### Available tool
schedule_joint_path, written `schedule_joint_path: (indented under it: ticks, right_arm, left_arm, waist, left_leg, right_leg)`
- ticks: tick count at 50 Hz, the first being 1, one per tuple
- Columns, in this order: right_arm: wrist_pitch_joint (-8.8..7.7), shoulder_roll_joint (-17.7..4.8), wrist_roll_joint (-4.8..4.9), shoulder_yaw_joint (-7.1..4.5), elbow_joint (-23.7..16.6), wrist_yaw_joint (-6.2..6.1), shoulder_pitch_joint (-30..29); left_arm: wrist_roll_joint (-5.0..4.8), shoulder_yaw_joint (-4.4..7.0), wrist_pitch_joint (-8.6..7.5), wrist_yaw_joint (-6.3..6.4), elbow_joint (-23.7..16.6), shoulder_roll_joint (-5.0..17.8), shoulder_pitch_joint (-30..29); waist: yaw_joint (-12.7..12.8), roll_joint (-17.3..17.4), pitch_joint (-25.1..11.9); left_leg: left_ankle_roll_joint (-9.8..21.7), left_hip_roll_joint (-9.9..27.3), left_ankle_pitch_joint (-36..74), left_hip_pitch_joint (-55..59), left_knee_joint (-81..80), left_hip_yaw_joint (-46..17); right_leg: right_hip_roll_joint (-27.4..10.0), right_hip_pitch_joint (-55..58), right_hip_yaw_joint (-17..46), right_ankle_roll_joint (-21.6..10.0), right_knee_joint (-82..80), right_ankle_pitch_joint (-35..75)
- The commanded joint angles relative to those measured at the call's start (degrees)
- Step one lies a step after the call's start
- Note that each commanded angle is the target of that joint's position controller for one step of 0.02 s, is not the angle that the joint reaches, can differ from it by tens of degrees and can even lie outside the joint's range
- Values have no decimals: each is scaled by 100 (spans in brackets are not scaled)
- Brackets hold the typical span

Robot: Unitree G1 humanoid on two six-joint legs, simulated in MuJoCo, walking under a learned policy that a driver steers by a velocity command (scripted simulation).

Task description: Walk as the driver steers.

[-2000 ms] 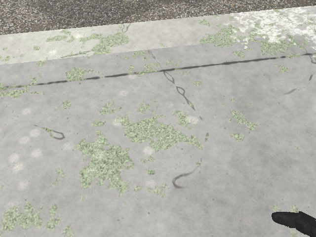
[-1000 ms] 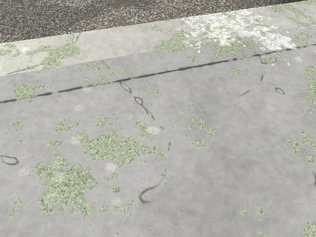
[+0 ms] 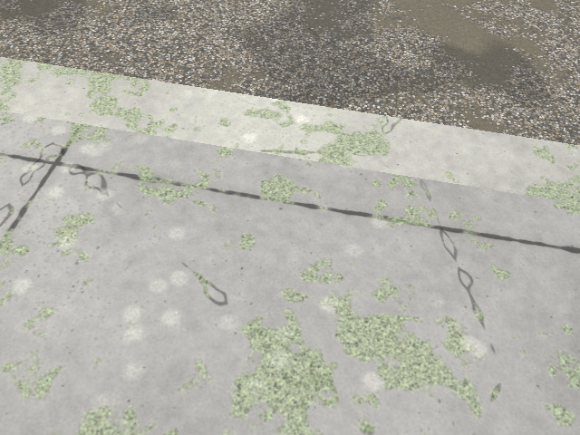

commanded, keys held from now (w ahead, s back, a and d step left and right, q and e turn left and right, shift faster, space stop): w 0.84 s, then w+e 0.16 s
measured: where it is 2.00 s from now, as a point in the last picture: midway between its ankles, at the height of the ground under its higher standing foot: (318, 237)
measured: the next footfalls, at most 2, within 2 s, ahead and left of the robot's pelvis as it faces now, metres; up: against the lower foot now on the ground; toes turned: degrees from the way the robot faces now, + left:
right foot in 0.32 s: +0.37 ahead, -0.13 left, +0.00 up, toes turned -2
left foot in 0.86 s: +0.65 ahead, +0.12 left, +0.00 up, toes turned +1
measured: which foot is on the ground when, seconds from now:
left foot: down 0.00-0.32, up 0.34-0.84, down 0.86-1.00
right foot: up 0.00-0.30, down 0.32-0.86, up 0.88-1.00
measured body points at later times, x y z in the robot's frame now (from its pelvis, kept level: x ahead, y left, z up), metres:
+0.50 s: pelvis +0.28 -0.05 -0.01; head +0.31 -0.05 +0.44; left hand +0.40 +0.23 -0.12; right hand +0.37 -0.32 -0.12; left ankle +0.22 +0.10 -0.66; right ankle +0.33 -0.13 -0.74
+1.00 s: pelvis +0.56 +0.03 -0.01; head +0.59 +0.04 +0.44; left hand +0.65 +0.31 -0.14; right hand +0.69 -0.25 -0.10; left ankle +0.61 +0.11 -0.74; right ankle +0.48 -0.12 -0.65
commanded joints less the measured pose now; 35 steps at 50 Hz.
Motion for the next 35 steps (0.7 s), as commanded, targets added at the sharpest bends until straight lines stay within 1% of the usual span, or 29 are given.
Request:
schedule_joint_path:
  ticks: [1,3,5,6,8,9,11,12,13,14,15,16,17,18,19,20,21,22,23,24,25,26,28,29,32,33,35]
  right_arm:
    - [-146,-881,-8,-245,-293,-64,-104]
    - [-140,-909,15,-252,-163,-110,0]
    - [-124,-973,29,-265,-36,-150,142]
    - [-120,-1019,43,-277,34,-167,249]
    - [-113,-1085,75,-296,177,-178,468]
    - [-102,-1104,90,-303,245,-177,549]
    - [-65,-1131,118,-321,362,-186,619]
    - [-39,-1154,128,-334,406,-197,623]
    - [-11,-1199,124,-348,431,-211,599]
    - [17,-1276,109,-368,442,-227,571]
    - [64,-1307,90,-369,445,-244,506]
    - [96,-1234,60,-321,414,-270,470]
    - [78,-892,-107,-185,268,-291,606]
    - [-37,-207,26,-8,274,-197,1501]
    - [-143,-921,165,-144,293,-158,797]
    - [-200,-1099,286,-204,81,-129,141]
    - [-240,-1016,223,-169,21,-154,-151]
    - [-233,-979,115,-198,18,-167,-268]
    - [-183,-903,101,-200,53,-154,-90]
    - [-125,-780,103,-180,98,-159,54]
    - [-69,-679,89,-157,124,-170,119]
    - [-23,-625,64,-142,97,-181,37]
    - [-9,-580,-1,-115,-58,-201,-384]
    - [-26,-551,-8,-100,-107,-192,-577]
    - [-114,-410,17,-38,-233,-123,-1205]
    - [-138,-385,34,-24,-279,-93,-1418]
    - [-170,-414,80,-28,-386,-32,-1742]
  left_arm:
    - [67,77,-49,-20,-439,372,-390]
    - [78,11,-32,-12,-518,234,-706]
    - [46,-60,-57,-46,-620,101,-1132]
    - [26,-87,-74,-76,-682,65,-1372]
    - [-9,-114,-105,-144,-791,54,-1748]
    - [-21,-115,-118,-178,-842,73,-1878]
    - [-23,-99,-145,-239,-923,147,-2016]
    - [-13,-85,-157,-260,-936,195,-2001]
    - [0,-55,-160,-263,-919,267,-1883]
    - [19,0,-150,-239,-873,383,-1643]
    - [29,99,-132,-188,-734,559,-1062]
    - [31,211,-106,-116,-511,796,-162]
    - [88,296,-60,-35,-345,1227,856]
    - [98,303,-80,-103,-237,1363,939]
    - [-7,187,-72,-76,-271,804,789]
    - [-6,129,-56,-30,-290,638,395]
    - [34,101,-49,-14,-320,582,54]
    - [95,75,-57,-21,-344,473,-169]
    - [172,49,-83,-20,-353,396,-266]
    - [156,51,-118,-26,-330,371,-307]
    - [116,57,-157,-27,-280,384,-305]
    - [86,66,-185,-22,-218,424,-300]
    - [73,100,-194,21,-120,548,-207]
    - [69,108,-180,42,-85,583,-151]
    - [25,121,-119,82,0,687,43]
    - [5,130,-100,86,53,744,180]
    - [-29,147,-49,81,176,830,447]
  waist:
    - [6,725,279]
    - [-55,615,337]
    - [-193,670,423]
    - [-279,683,485]
    - [-399,653,616]
    - [-415,645,670]
    - [-362,662,706]
    - [-303,681,659]
    - [-203,744,532]
    - [-56,871,281]
    - [283,949,-156]
    - [727,904,-771]
    - [980,68,-1705]
    - [396,-1469,-2554]
    - [734,-776,-2021]
    - [681,-488,-1044]
    - [473,106,-563]
    - [297,184,-240]
    - [93,17,-227]
    - [-6,-80,-224]
    - [-67,-118,-170]
    - [-98,-115,-36]
    - [-21,-70,189]
    - [36,-38,242]
    - [285,11,345]
    - [390,22,361]
    - [540,0,402]
  left_leg:
    - [991,1397,1408,727,-1417,-1355]
    - [917,1285,1872,695,-1443,-972]
    - [809,1169,1924,583,-1494,-685]
    - [786,1169,1825,553,-1542,-620]
    - [788,1266,1622,637,-1568,-609]
    - [789,1351,1649,776,-1534,-628]
    - [731,1526,1981,1183,-1343,-655]
    - [679,1585,2310,1387,-1187,-647]
    - [616,1599,2975,1550,-954,-620]
    - [553,1571,4020,1682,-568,-588]
    - [462,1441,5085,1685,194,-462]
    - [286,1199,5188,1115,1336,-289]
    - [103,796,2950,-279,3273,-131]
    - [-202,-316,-1832,-2336,5107,-670]
    - [-156,-5,-1773,-2945,5522,-1108]
    - [-120,279,-1258,-3237,5419,-840]
    - [-119,579,-753,-3040,5095,-665]
    - [-155,741,-482,-2831,4773,-596]
    - [-175,876,-294,-2481,4652,-643]
    - [-223,924,-238,-2307,4495,-619]
    - [-282,957,-223,-2251,4337,-559]
    - [-348,1002,-159,-2309,4125,-515]
    - [-478,1060,351,-2604,3572,-446]
    - [-502,1070,725,-2678,3196,-425]
    - [-484,896,1745,-2454,1894,-234]
    - [-484,812,1950,-2355,1587,-156]
    - [-447,724,2051,-2344,1206,-131]
  right_leg:
    - [-238,-1343,199,157,-356,797]
    - [-164,-1278,156,262,-1100,1258]
    - [-28,-988,55,268,-1929,1810]
    - [41,-857,-13,249,-2271,2023]
    - [147,-695,-52,180,-2756,2247]
    - [180,-690,-33,121,-2929,2236]
    - [226,-729,14,-43,-3197,1992]
    - [266,-660,0,-132,-3297,1801]
    - [363,-419,-67,-220,-3349,1581]
    - [534,13,-199,-323,-3310,1308]
    - [736,836,-377,-484,-3354,1205]
    - [635,2286,-309,-691,-3297,1445]
    - [-614,4210,1157,-1084,-3002,1649]
    - [-1812,5820,4181,-2045,-3831,73]
    - [-1576,5431,4199,-1747,-4376,-668]
    - [-1391,4563,3216,-1511,-4514,-436]
    - [-1196,3660,2641,-1387,-4651,226]
    - [-986,2992,2200,-1360,-4791,832]
    - [-862,2596,1946,-1364,-4959,1095]
    - [-796,2372,1777,-1419,-5129,1197]
    - [-764,2176,1567,-1473,-5269,1326]
    - [-752,1982,1372,-1490,-5391,1420]
    - [-691,1891,1074,-1486,-5558,1605]
    - [-613,1939,913,-1429,-5586,1645]
    - [-379,2024,461,-1184,-5561,1715]
    - [-388,2101,414,-1147,-5535,1659]
    - [-548,2423,486,-1125,-5429,1540]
